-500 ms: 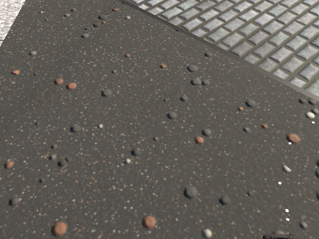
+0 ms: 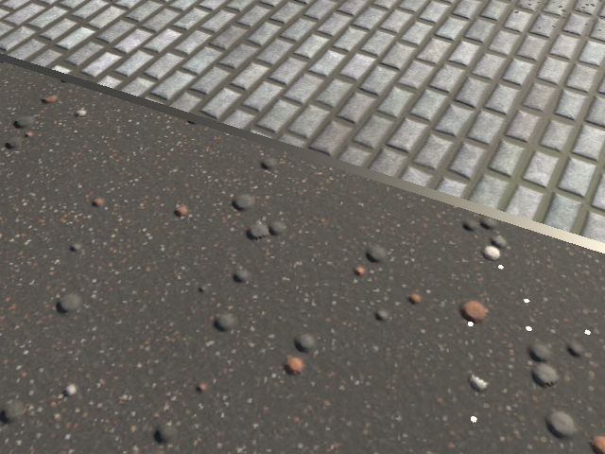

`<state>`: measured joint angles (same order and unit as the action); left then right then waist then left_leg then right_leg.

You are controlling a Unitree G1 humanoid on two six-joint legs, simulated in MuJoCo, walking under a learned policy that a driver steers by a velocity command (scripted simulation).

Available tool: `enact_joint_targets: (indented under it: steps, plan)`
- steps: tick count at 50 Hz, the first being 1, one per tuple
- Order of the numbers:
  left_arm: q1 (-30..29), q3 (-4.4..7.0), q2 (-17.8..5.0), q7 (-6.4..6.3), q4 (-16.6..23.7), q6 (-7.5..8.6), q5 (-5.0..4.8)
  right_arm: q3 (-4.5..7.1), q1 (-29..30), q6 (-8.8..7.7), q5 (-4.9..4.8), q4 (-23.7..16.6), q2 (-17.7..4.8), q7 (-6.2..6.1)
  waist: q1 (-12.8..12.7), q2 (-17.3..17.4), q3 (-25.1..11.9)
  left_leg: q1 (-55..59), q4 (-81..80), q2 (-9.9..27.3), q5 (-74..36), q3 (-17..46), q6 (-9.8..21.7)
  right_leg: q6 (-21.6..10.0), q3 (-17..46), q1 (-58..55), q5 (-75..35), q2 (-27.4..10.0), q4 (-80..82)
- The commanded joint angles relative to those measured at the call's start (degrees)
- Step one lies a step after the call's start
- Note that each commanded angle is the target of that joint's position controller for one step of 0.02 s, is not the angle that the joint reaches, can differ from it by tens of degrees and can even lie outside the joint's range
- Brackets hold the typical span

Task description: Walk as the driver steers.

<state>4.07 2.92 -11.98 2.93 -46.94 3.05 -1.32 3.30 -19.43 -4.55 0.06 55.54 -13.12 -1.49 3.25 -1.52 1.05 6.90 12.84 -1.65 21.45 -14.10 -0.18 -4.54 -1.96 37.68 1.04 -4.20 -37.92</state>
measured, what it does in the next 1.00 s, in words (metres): walks ahead: right foot, then left foot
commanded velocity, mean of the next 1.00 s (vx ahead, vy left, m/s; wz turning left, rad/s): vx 0.20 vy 0.00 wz -0.25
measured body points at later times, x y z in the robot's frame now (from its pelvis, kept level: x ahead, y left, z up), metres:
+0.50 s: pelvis +0.19 -0.02 +0.01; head +0.22 -0.05 +0.46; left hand +0.39 +0.21 -0.09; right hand +0.28 -0.31 -0.11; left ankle +0.31 +0.13 -0.69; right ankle +0.18 -0.10 -0.73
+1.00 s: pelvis +0.31 +0.00 -0.01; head +0.31 +0.00 +0.44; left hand +0.43 +0.24 -0.13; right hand +0.37 -0.28 -0.11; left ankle +0.30 +0.12 -0.72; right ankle +0.18 -0.10 -0.73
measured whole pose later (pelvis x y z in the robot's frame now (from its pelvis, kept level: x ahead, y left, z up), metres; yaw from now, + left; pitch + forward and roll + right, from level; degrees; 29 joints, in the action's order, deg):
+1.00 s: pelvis +0.31 +0.00 -0.01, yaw -15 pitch +2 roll +1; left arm 21.6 3.9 -14.1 0.5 -43.7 3.7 -1.2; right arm 3.5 -13.7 -7.6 -1.2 43.9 -13.4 1.5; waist -1.2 -1.6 -2.3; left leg -19.2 43.6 -2.2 22.8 -0.5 3.9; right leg -1.3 7.3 11.3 29.0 1.9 -38.6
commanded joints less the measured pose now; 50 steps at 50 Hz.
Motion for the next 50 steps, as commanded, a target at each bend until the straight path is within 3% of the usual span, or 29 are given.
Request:
enact_joint_targets:
  steps: [1,2,3,4,5,6,7,8,9,11,13,16,21,24,27,28,29,30,31,32,35,37,38,40,43,45,48,49,50]
  plan:
    - [-0.67,2.27,-6.62,0.87,5.54,0.57,0.11,2.8,1.82,0.98,-0.38,-3.53,-11.57,-1.02,-4.4,7.18,-0.08,0.51,11.18,17.55,-65.61,1.57,6.04,-2.75,-4.9,-5.23,7.04,4.77,0.38]
    - [6.8,3.59,-9.07,0.81,4.03,0.6,0.21,2.93,3.27,1.55,-0.39,-4.27,-12.14,-1.3,-8.26,7.54,-3.84,-1.55,21.48,16.18,-69.76,1.3,4.74,-4.02,-5.59,-14.27,6.39,7.31,2.43]
    - [14.9,5.36,-12.65,-0.01,2.39,0.67,0.58,2.78,4.49,1.52,-0.8,-5.3,-12.17,-1.38,-12.6,5.41,-7.96,-8.95,35.63,12.88,-61.01,0.67,1.82,-6.03,-2.39,-27.9,-2.28,7.53,8.53]
    - [17.55,6.33,-18.48,-1.43,1.96,0.4,1.4,1.23,1.09,0.54,1.68,-7.43,-6.68,-0.89,-8.69,-8.95,-13.69,-27.61,56.04,6.02,-11.69,1.9,-1.45,-10.79,15.85,-46.3,-25.24,-5.56,4.33]
    - [16.07,6.08,-19.84,-1.04,4.58,0.9,2.17,-0.32,-3.83,-1.37,0.87,-9.11,-3.92,0.2,-5.55,-12.8,-26.41,-42.71,72.67,-3.9,18.2,14.05,-3.18,-23.58,45.57,-60.31,-27.06,-18.1,11.76]
    - [15.97,5.12,-16.03,-0.95,5.32,0.7,2.03,0.91,2.68,-2.61,-1.06,-9.56,-8.45,0.8,-8.81,-3.39,-25.79,-45.58,74.26,-0.03,14.57,20.97,-1.83,-20.07,39.33,-57.85,-28.99,-15.34,13.72]
    - [11.89,4.44,-13.24,-1.06,5.95,0.87,1.21,0.8,6.08,-2.84,-1.84,-11.14,-8.21,0.74,-7.37,-1.01,-18.07,-47.88,69.99,2.39,9.31,20.06,-0.92,-17.11,30.31,-50.13,-28.68,-12.98,13.53]
    - [8.31,4.03,-11.71,-1.15,6.71,0.81,0.19,1.05,6.87,-2.37,-0.82,-10.43,-8.16,0.12,-5.12,4.32,-11.62,-46.81,65.76,4.72,6.21,18.98,-1.53,-14.53,24.56,-40.68,-27.71,-10.0,14.87]
    - [6.17,3.69,-10.37,-1.48,7.29,0.59,0.03,1.71,7.09,-1.41,0.18,-10.72,-9.12,-0.54,-3.47,4.28,-8.65,-43.89,62.47,6.04,4.2,18.64,-1.91,-13.46,21.45,-33.09,-27.51,-8.38,16.35]
    - [5.28,3.73,-10.72,-1.68,8.04,0.38,1.35,2.09,5.55,0.59,0.52,-11.77,-8.59,-0.97,-1.13,1.77,-8.0,-38.63,58.12,6.51,2.72,18.74,-2.53,-13.16,19.34,-25.05,-28.7,-6.59,18.09]
    - [6.12,4.09,-12.12,-2.12,8.03,0.52,1.56,1.86,4.92,1.53,0.68,-12.15,-7.14,-1.44,-0.73,0.04,-8.93,-38.42,53.8,5.7,-0.23,17.95,-3.39,-12.78,16.38,-23.28,-32.85,-5.42,17.98]
    - [6.76,3.74,-11.82,-3.26,8.03,-0.35,1.1,1.73,7.18,2.29,0.82,-13.05,-6.83,-1.87,-1.68,-2.15,-10.44,-40.27,47.04,5.63,-6.31,17.88,-4.53,-11.06,14.62,-24.32,-30.02,-4.61,17.34]
    - [6.36,2.94,-10.98,-4.27,7.95,-1.9,1.6,1.46,13.05,2.74,0.25,-14.93,-6.6,-1.36,-4.14,-4.58,-8.91,-38.1,34.71,5.88,-13.0,18.33,-4.69,-8.42,15.57,-24.33,-13.42,-4.09,17.86]
    - [6.44,2.3,-10.25,-3.99,7.46,-2.23,2.16,1.59,13.8,2.36,0.08,-15.13,-7.07,-0.76,-4.81,-5.61,-7.51,-34.21,28.69,4.84,-10.42,17.71,-4.1,-8.67,17.25,-24.36,-10.77,-4.72,16.3]
    - [5.71,1.25,-8.58,-3.83,7.2,-2.35,1.48,1.44,11.98,1.29,0.22,-14.84,-6.18,0.01,-2.98,-5.26,-6.97,-27.46,16.41,3.25,-12.54,16.21,-1.71,-6.87,18.74,-25.2,-12.18,-4.21,11.54]
    - [6.63,0.89,-7.89,-3.88,6.96,-2.15,1.33,1.37,10.67,0.75,0.65,-14.54,-6.39,0.22,-2.15,-4.04,-6.85,-21.95,9.64,4.31,-22.78,17.31,-0.34,-4.52,18.68,-23.78,-9.33,-2.52,10.34]
    - [8.64,0.38,-6.48,-3.89,7.19,-1.61,2.4,1.81,9.08,0.37,1.55,-14.5,-9.35,0.04,-3.31,0.13,-8.95,-15.19,10.55,10.49,-38.82,22.74,1.66,-1.58,16.74,-21.37,-2.54,0.66,6.95]
    - [14.54,0.67,-6.38,-3.67,6.53,-1.11,2.89,2.42,10.24,0.75,1.78,-14.71,-12.33,-0.16,-7.72,9.71,-10.34,-9.64,14.12,16.33,-49.03,27.36,7.2,1.24,11.82,-15.82,13.93,6.07,3.61]
    - [13.2,0.54,-6.67,-3.67,6.49,-1.17,2.85,1.47,10.41,1.3,1.49,-14.04,-7.63,-0.13,-6.49,13.69,-11.68,-12.25,12.82,18.25,-42.23,30.2,11.26,3.47,9.13,-17.34,19.63,5.74,3.37]
    - [10.13,0.75,-7.66,-3.58,7.09,-1.64,2.55,0.86,11.31,1.58,1.12,-14.17,-5.56,0.15,-5.67,12.85,-10.46,-15.3,11.85,16.18,-35.18,29.58,10.24,4.01,8.74,-19.92,17.67,4.68,5.14]
    - [8.92,0.83,-6.85,-3.26,6.18,-3.75,2.28,1.0,12.07,1.79,0.71,-14.37,-6.36,0.78,-4.35,7.23,-6.39,-20.13,12.62,7.64,-8.2,21.02,3.84,1.78,8.73,-21.1,18.89,5.58,9.68]
    - [9.16,1.14,-7.48,-3.15,6.21,-3.6,1.4,1.54,10.56,1.72,0.14,-14.09,-7.79,0.58,-3.64,5.0,-1.47,-22.95,13.57,5.24,6.94,19.55,3.75,-0.82,9.45,-17.06,30.06,5.65,10.35]
    - [9.54,1.15,-7.4,-3.18,6.27,-2.87,1.07,1.43,9.87,1.32,-0.23,-14.19,-7.24,0.4,-3.45,4.1,0.59,-23.94,14.09,5.11,10.09,19.87,4.4,-1.88,10.34,-15.4,32.54,5.04,10.87]
    - [10.36,1.14,-6.99,-3.13,6.35,-0.89,0.59,1.21,8.96,-0.07,-0.86,-14.54,-6.29,0.27,-3.22,2.21,2.53,-24.64,16.2,4.8,10.09,20.13,5.71,-3.41,12.5,-14.2,33.02,3.6,11.56]
    - [12.3,1.56,-7.68,-2.76,6.49,1.45,0.16,1.2,9.33,-2.26,-1.11,-15.73,-5.79,0.93,-3.27,-2.32,1.46,-26.33,22.22,2.68,1.66,18.01,6.3,-5.28,17.41,-18.44,25.42,0.97,11.89]
    - [14.9,2.28,-9.36,-2.54,6.48,2.12,-0.07,1.34,9.78,-3.52,-1.07,-16.47,-5.65,1.82,-3.87,-5.16,-0.44,-29.92,28.11,1.16,-9.42,15.47,5.72,-7.12,22.85,-25.34,14.9,-2.06,11.34]
    - [17.54,3.19,-11.01,-2.56,7.13,1.84,-0.19,1.67,10.4,-4.59,-1.4,-17.33,-6.16,3.12,-4.64,-4.94,-2.22,-34.98,31.77,0.92,-16.52,14.76,6.06,-8.6,25.74,-32.54,-1.2,-4.31,8.1]
    - [16.16,3.32,-11.19,-2.57,7.94,1.62,0.0,1.9,8.65,-4.73,-1.54,-17.03,-6.39,3.47,-3.34,-5.02,-3.2,-32.63,30.78,0.52,-16.09,14.58,6.77,-7.9,23.98,-31.8,-9.84,-3.92,5.75]
    - [10.82,3.28,-10.99,-2.56,9.94,1.44,0.26,2.38,2.85,-4.78,-1.68,-15.47,-6.86,3.73,0.76,-4.31,-5.14,-22.66,25.71,0.06,-16.5,15.58,8.33,-5.69,19.17,-25.66,-21.52,-1.48,-0.02]
Velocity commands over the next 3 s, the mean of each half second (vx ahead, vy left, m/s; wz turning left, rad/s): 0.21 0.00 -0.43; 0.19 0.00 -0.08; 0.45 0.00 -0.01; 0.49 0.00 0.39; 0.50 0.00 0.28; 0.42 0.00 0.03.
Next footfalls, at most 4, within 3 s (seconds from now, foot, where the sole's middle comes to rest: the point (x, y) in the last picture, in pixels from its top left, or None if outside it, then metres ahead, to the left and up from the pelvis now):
0.06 right None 0.22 -0.10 -0.76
0.56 left None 0.33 0.11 -0.76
1.40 right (403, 401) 0.57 -0.21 -0.76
1.96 left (291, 291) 0.88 0.02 -0.76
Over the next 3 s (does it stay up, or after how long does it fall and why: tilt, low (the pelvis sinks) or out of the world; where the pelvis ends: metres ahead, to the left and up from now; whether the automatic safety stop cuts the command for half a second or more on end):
stays up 1.28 -0.03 0.00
